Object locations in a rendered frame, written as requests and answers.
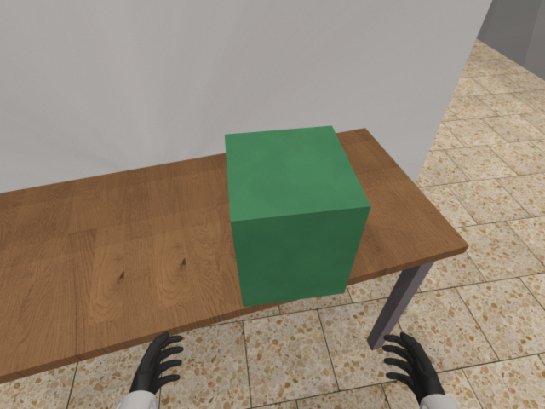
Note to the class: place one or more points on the left robot hand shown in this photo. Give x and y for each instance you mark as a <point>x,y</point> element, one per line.
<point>148,371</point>

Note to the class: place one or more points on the left robot forearm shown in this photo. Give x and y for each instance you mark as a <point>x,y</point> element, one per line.
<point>140,399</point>

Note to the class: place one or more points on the carton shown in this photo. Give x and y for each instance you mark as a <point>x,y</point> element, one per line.
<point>297,213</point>

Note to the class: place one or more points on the right robot hand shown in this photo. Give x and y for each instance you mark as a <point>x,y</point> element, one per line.
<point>423,379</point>

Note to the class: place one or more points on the table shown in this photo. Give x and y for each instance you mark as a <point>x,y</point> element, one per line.
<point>104,263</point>

